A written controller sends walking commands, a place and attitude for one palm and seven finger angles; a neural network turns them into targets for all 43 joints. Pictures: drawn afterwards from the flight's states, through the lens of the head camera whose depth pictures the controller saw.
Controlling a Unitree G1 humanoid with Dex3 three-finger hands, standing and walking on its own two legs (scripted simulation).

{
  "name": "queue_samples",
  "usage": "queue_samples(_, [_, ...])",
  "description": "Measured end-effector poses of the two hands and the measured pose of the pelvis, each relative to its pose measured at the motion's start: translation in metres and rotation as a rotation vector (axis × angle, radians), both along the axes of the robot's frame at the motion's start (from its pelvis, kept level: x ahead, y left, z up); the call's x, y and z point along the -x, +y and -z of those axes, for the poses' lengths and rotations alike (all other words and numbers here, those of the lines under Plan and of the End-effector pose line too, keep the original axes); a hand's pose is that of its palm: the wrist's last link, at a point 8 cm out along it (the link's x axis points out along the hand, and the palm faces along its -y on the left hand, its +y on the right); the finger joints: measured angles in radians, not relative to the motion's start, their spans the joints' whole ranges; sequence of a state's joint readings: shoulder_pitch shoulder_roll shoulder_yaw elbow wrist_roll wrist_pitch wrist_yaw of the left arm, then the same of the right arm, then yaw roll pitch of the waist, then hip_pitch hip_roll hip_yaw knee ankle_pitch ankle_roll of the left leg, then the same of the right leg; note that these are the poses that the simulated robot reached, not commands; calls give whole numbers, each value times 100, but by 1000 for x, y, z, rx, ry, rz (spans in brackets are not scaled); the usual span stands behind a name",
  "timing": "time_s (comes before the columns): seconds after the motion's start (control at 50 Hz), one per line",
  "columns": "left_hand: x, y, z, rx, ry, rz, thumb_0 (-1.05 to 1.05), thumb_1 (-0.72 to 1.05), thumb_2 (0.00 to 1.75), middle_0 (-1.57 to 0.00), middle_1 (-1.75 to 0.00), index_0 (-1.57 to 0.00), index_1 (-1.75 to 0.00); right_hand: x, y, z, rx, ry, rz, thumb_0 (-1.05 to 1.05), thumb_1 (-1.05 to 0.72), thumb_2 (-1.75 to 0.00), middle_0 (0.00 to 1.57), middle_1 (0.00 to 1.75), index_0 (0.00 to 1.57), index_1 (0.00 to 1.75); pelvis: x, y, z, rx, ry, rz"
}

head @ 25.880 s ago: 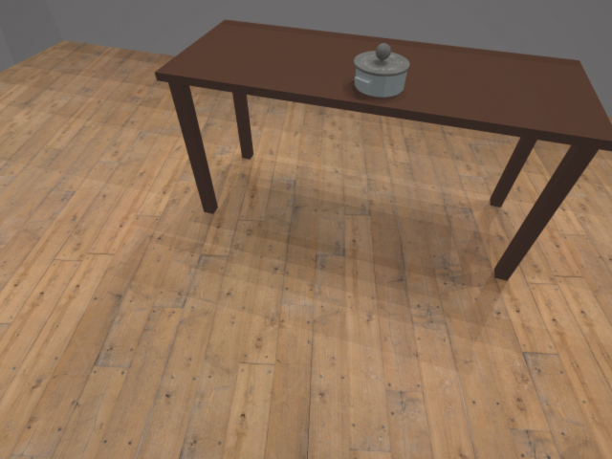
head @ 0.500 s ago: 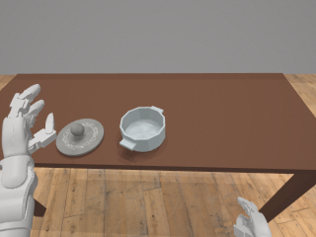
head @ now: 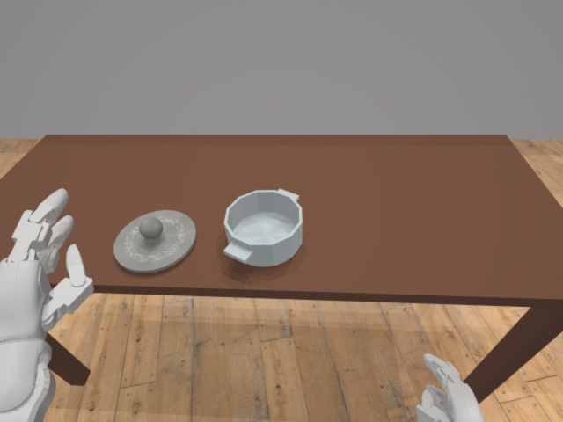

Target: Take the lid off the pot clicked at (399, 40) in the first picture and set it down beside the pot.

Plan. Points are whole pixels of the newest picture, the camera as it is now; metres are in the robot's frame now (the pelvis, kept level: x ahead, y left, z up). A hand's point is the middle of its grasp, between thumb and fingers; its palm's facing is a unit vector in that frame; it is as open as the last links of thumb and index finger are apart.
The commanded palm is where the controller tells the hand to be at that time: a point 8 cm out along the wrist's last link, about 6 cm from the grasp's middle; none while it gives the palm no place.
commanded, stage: draw the hand back to the body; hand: left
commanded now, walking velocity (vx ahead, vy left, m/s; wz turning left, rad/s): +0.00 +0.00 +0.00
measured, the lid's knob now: (151, 228) +0.48 +0.34 -0.04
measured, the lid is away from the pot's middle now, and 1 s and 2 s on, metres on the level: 0.24 0.24 0.24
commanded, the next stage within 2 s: step back with the hand held close in 0.38 s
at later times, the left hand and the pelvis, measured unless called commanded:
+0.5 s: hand (55, 308) +0.19 +0.27 +0.16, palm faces +0.39 -0.84 -0.36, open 7.4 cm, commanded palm +0.14 +0.31 +0.17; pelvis +0.01 +0.03 +0.00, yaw +0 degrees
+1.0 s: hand (33, 310) +0.18 +0.28 +0.16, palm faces +0.27 -0.80 -0.53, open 7.4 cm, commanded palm +0.12 +0.33 +0.17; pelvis -0.02 +0.05 -0.01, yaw -2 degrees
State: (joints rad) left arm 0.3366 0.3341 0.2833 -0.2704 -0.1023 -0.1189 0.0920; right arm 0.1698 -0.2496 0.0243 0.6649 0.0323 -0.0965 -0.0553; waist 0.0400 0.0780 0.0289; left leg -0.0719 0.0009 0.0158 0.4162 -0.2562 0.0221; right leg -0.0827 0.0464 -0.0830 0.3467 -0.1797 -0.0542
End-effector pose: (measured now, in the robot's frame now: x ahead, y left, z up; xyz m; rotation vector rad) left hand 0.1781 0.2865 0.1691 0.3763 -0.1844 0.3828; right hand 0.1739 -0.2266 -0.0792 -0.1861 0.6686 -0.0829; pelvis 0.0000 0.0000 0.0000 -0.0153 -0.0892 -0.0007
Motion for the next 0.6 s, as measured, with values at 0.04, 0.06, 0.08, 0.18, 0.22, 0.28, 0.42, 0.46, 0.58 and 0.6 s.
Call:
queue_samples(0.04, [6, 1, 2, -3, 14, 3, 1, 89, 90, -21, -31, -21, -30, -1, 2, -1, 2, -3, 0, 1, -90, -89, 20, 30, 20, 30, 0, 2, 0, 1, 0, 0])
queue_samples(0.06, [8, 2, 3, -8, 18, 3, 1, 89, 90, -21, -31, -21, -30, -1, 4, -2, 3, -6, -1, 1, -90, -89, 20, 30, 20, 30, 0, 3, 0, 2, 0, 0])
queue_samples(0.08, [11, 3, 2, -13, 19, 2, 1, 89, 90, -21, -31, -21, -30, -2, 5, -3, 5, -10, -4, 1, -90, -89, 20, 30, 20, 30, 0, 4, 0, 3, 0, 1])
queue_samples(0.18, [26, 3, -3, -27, 9, 11, 1, 89, 90, -21, -31, -21, -30, -8, 15, -7, 5, -39, -19, 1, -90, -89, 20, 30, 20, 30, -2, 11, 0, 6, 0, 0])
queue_samples(0.22, [30, 3, -2, -27, 15, 14, 1, 89, 90, -21, -31, -21, -30, -10, 19, -9, 2, -46, -21, 1, -90, -89, 20, 30, 20, 30, -3, 14, 1, 6, 1, 1])
queue_samples(0.28, [35, 7, 0, -32, 34, 8, 1, 89, 90, -21, -31, -21, -30, -14, 26, -10, -1, -51, -25, 1, -90, -89, 20, 30, 20, 30, -3, 17, 1, 8, 1, -1])
queue_samples(0.42, [36, 15, -5, -42, 14, -7, 1, 89, 90, -21, -31, -21, -30, -21, 42, -12, 0, -60, -58, 1, -90, -89, 21, 30, 20, 30, -6, 25, 1, 9, 5, -5])
queue_samples(0.46, [35, 17, -4, -41, 18, -6, 1, 89, 90, -21, -31, -21, -30, -22, 45, -12, -4, -57, -59, 1, -90, -89, 21, 30, 20, 30, -7, 27, 1, 9, 8, -5])
queue_samples(0.58, [24, 32, -19, -123, -36, 4, 1, 88, 90, -21, -31, -21, -30, -20, 48, -12, 18, -27, -57, 1, -90, -89, 21, 30, 20, 30, -6, 29, 2, 11, 28, 11])
queue_samples(0.6, [21, 35, -22, -143, -54, 7, 1, 88, 90, -21, -31, -21, -30, -19, 47, -13, 26, -15, -54, 1, -90, -89, 21, 30, 20, 30, -5, 29, 2, 11, 35, 14])
